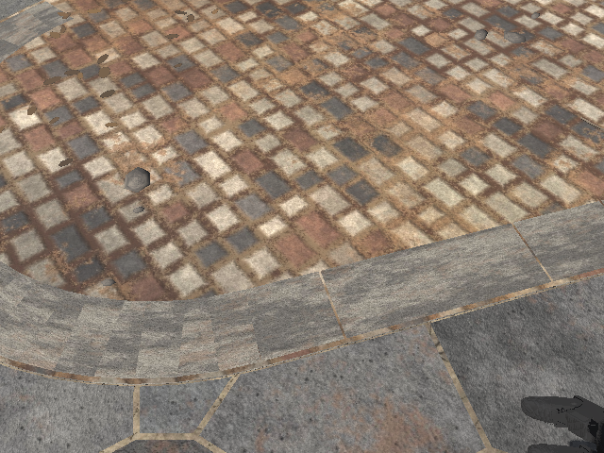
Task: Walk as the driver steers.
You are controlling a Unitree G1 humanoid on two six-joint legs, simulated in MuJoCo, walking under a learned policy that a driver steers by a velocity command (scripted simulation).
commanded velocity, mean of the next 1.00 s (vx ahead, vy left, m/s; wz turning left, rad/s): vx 0.50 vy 0.00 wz -0.50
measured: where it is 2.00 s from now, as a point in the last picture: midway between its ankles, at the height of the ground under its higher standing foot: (448, 345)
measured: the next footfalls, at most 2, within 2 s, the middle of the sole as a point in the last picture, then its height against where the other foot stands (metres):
right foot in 0.48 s outside the picture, level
left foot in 1.00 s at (393, 351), level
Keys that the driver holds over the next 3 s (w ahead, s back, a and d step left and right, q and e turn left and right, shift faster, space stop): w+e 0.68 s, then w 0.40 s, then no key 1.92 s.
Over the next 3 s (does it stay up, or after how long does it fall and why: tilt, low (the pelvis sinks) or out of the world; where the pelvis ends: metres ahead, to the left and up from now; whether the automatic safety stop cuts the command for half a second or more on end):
stays up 0.76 -0.24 0.01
